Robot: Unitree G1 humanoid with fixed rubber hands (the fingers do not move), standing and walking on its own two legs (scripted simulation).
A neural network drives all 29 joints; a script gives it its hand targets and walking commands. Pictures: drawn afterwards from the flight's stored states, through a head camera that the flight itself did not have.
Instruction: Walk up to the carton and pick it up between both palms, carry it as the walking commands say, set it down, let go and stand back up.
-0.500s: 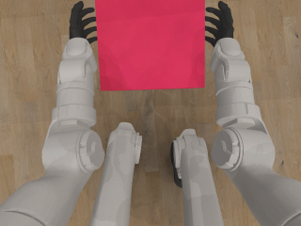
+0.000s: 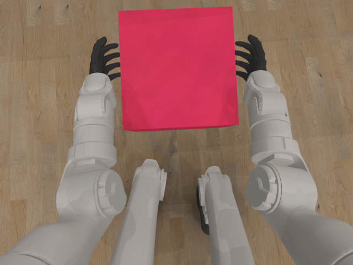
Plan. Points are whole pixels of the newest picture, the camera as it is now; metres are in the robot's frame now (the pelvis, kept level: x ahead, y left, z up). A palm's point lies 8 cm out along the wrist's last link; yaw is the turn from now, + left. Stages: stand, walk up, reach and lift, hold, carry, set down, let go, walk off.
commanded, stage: reach and lift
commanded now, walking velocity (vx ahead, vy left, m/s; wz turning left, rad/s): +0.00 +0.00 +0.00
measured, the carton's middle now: (177, 78) +0.51 +0.04 -0.14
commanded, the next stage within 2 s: none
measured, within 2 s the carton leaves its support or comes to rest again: neither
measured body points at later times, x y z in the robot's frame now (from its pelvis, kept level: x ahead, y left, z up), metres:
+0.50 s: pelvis +0.03 +0.00 +0.07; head +0.23 +0.02 +0.47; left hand +0.46 +0.21 +0.01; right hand +0.50 -0.13 +0.01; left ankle +0.12 +0.13 -0.49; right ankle +0.09 -0.12 -0.49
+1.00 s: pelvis +0.05 +0.00 +0.14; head +0.21 +0.01 +0.55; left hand +0.44 +0.20 +0.08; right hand +0.47 -0.13 +0.08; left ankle +0.12 +0.13 -0.49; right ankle +0.09 -0.12 -0.49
